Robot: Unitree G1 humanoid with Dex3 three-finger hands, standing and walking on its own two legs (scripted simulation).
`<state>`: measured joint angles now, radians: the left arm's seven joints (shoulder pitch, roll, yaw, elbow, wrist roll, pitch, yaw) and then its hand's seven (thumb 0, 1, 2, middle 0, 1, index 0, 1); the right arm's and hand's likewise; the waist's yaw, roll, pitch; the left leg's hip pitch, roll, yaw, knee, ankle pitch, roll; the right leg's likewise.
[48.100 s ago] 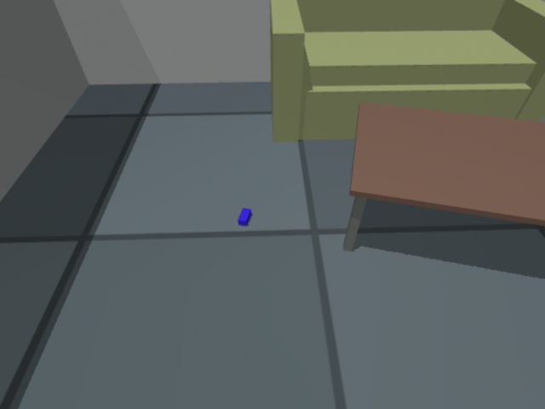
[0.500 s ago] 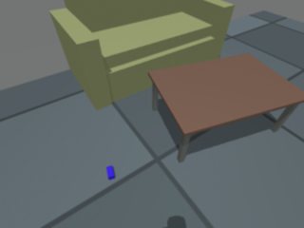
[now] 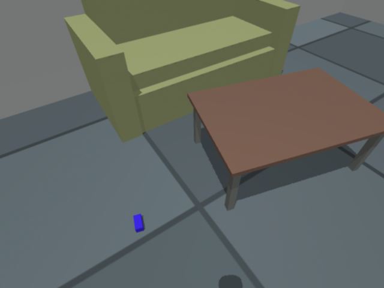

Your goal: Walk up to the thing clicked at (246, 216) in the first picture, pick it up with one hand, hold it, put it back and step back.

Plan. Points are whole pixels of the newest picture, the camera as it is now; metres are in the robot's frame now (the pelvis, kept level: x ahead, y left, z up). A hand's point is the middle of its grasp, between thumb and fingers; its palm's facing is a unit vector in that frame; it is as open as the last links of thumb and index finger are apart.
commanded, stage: walk up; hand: left
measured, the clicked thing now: (138, 223) +0.65 +0.32 -0.75
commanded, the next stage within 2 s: none
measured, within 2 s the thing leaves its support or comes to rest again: neither
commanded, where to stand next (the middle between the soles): +0.25 +0.00 m, yaw +6 degrees
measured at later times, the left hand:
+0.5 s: hand out of the picture +0.20 +0.30 -0.16, palm faces +0.02 -0.94 -0.33, open 7.4 cm
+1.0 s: hand (92, 241) +0.32 +0.29 -0.17, palm faces +0.04 -0.93 -0.37, open 7.4 cm
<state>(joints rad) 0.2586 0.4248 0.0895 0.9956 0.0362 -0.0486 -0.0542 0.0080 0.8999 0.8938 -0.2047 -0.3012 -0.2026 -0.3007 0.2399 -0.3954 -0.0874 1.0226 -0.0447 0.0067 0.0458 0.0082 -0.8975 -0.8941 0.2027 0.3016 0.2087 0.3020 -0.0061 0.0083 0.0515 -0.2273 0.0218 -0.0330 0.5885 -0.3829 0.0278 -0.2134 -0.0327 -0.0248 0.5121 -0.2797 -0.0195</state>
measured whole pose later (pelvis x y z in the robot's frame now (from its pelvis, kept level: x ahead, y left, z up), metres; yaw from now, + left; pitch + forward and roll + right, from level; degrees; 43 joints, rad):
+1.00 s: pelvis +0.22 +0.02 -0.02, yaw +5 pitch -1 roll +1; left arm 0.10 0.39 0.02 0.87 0.00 0.02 0.01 0.01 0.90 0.89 -0.21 -0.30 -0.20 -0.30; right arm 0.16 -0.38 -0.03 0.92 -0.01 0.00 0.00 0.01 -0.90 -0.89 0.20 0.30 0.21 0.30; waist 0.00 -0.04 0.15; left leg -0.31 -0.03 0.01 0.74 -0.41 0.02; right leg -0.44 -0.06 0.03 0.81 -0.37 0.00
